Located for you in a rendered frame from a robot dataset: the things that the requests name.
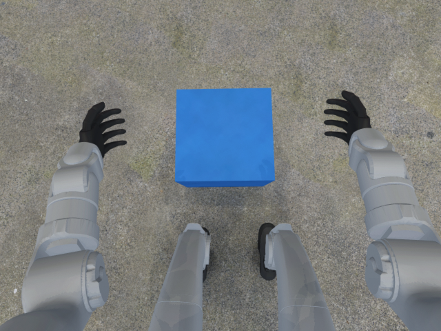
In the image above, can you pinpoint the robot left foot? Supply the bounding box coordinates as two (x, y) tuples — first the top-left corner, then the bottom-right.
(202, 227), (209, 282)

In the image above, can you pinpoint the right robot upper arm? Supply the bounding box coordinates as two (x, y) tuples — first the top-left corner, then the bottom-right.
(365, 239), (441, 331)

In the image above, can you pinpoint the left robot upper arm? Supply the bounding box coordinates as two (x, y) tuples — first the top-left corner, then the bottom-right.
(0, 250), (109, 331)

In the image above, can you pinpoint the right robot hand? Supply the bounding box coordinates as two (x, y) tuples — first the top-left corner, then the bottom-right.
(324, 90), (371, 145)

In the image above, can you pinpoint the carton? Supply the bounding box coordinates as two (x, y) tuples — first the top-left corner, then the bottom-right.
(175, 88), (275, 188)

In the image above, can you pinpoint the right robot forearm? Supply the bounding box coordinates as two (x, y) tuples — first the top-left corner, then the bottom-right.
(348, 128), (441, 245)

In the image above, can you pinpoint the left robot hand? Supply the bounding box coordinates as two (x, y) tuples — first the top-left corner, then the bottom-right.
(79, 102), (127, 158)

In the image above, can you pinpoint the robot left thigh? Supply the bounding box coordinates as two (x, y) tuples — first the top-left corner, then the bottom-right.
(148, 230), (211, 331)

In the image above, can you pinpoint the left robot forearm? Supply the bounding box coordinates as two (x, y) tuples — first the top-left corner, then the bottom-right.
(21, 142), (104, 313)

